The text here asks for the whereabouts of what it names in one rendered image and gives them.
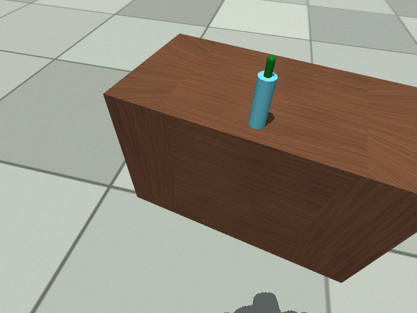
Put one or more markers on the bottle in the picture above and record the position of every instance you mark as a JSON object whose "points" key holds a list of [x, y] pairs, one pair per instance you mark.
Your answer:
{"points": [[262, 97]]}

